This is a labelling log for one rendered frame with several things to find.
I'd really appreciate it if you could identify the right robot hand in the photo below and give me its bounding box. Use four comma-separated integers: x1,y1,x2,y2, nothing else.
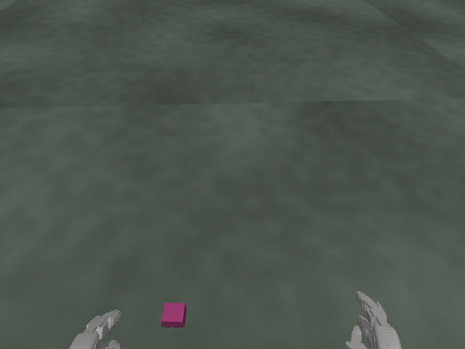
346,291,402,349

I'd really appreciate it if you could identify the left robot hand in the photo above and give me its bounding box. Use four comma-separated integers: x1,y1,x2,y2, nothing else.
69,310,121,349

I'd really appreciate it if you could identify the small box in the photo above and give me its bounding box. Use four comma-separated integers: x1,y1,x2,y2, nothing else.
161,302,187,327

